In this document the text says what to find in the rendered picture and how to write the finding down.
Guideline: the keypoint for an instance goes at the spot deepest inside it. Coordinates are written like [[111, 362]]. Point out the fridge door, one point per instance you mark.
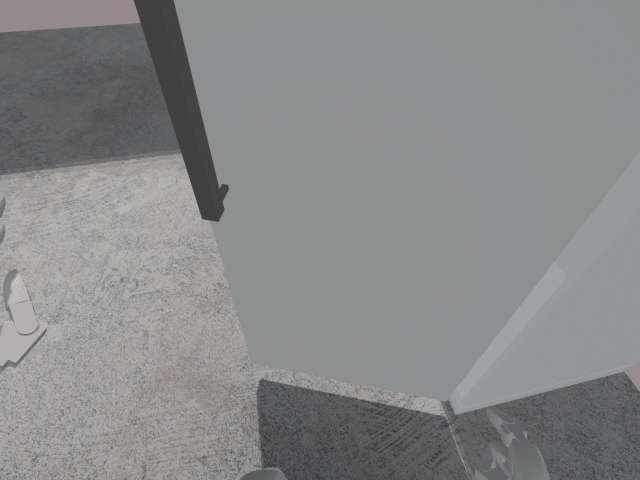
[[402, 173]]

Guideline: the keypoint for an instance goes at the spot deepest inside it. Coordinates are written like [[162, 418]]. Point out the left robot hand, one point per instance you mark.
[[17, 338]]

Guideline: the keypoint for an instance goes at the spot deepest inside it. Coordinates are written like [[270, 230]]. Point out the right robot hand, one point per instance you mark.
[[523, 460]]

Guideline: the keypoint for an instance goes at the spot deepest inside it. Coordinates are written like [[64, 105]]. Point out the robot left shin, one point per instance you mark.
[[274, 468]]

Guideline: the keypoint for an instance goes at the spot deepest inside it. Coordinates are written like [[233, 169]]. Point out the handle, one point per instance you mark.
[[162, 31]]

